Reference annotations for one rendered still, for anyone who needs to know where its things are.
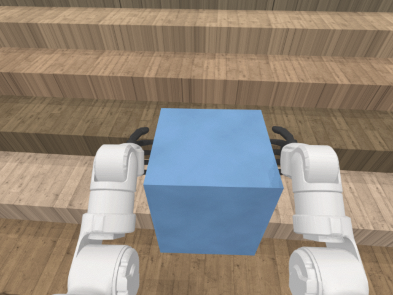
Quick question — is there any robot right hand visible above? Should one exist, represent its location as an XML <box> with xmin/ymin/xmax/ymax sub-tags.
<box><xmin>270</xmin><ymin>126</ymin><xmax>297</xmax><ymax>175</ymax></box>

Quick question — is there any robot left hand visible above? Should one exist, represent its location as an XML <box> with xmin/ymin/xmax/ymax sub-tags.
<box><xmin>126</xmin><ymin>127</ymin><xmax>153</xmax><ymax>175</ymax></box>

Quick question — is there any robot right upper arm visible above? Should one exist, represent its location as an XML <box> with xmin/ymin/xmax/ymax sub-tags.
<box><xmin>289</xmin><ymin>246</ymin><xmax>368</xmax><ymax>295</ymax></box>

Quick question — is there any left robot forearm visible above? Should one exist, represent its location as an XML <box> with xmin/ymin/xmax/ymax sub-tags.
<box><xmin>68</xmin><ymin>143</ymin><xmax>144</xmax><ymax>288</ymax></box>

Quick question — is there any carton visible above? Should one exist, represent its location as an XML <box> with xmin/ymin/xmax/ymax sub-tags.
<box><xmin>143</xmin><ymin>108</ymin><xmax>284</xmax><ymax>256</ymax></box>

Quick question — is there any right robot forearm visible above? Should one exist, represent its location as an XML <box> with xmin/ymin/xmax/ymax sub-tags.
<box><xmin>280</xmin><ymin>143</ymin><xmax>369</xmax><ymax>293</ymax></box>

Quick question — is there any robot left upper arm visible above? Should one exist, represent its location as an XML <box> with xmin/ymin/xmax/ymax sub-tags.
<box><xmin>53</xmin><ymin>244</ymin><xmax>139</xmax><ymax>295</ymax></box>

